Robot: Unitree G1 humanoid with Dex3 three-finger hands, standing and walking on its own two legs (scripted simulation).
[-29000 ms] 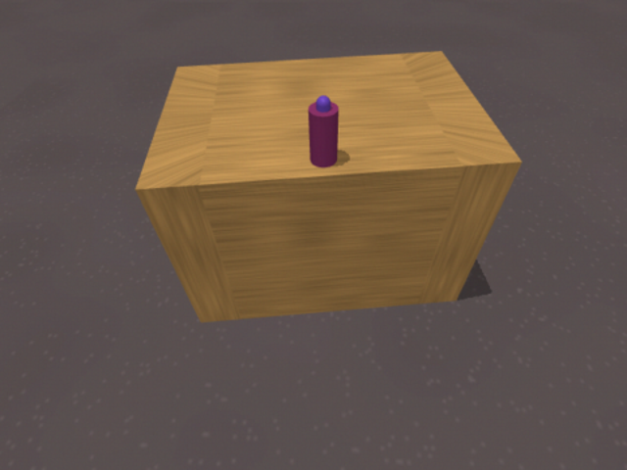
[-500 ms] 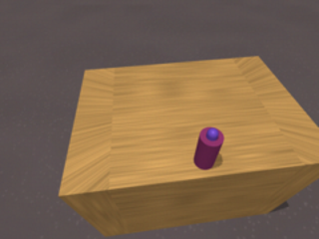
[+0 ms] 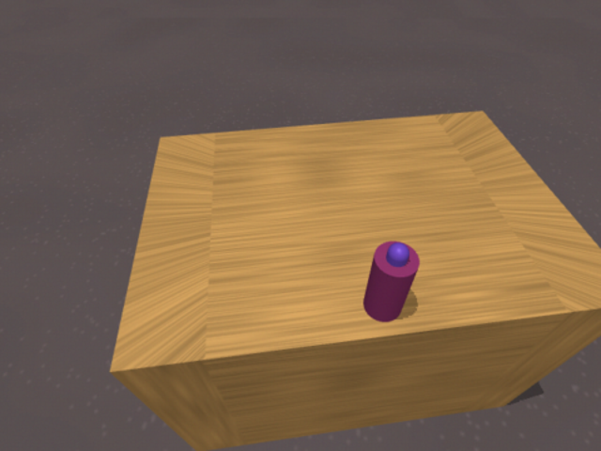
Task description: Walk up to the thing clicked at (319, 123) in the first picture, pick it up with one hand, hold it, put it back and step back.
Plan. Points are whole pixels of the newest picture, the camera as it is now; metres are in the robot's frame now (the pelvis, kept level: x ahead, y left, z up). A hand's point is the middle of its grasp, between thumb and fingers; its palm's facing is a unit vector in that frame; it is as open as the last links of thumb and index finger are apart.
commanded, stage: stand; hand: right
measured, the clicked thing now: (390, 278) +0.39 -0.14 -0.05
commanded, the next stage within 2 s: step back in 0.20 s
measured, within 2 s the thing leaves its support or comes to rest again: neither
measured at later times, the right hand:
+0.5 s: hand out of the picture +0.07 -0.31 -0.19, palm faces +0.00 +0.94 -0.35, open 7.4 cm
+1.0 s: hand out of the picture -0.04 -0.28 -0.16, palm faces -0.14 +0.90 -0.41, open 7.4 cm
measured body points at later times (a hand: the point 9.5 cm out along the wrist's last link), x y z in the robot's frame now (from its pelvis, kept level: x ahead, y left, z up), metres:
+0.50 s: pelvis -0.06 -0.04 -0.03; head +0.01 -0.06 +0.42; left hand +0.01 +0.29 -0.13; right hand +0.07 -0.36 -0.16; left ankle +0.01 +0.13 -0.74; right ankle -0.07 -0.14 -0.75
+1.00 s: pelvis -0.16 -0.02 -0.03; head -0.10 +0.00 +0.42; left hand -0.06 +0.29 -0.15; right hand -0.03 -0.33 -0.14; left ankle -0.15 +0.08 -0.75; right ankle -0.12 -0.15 -0.70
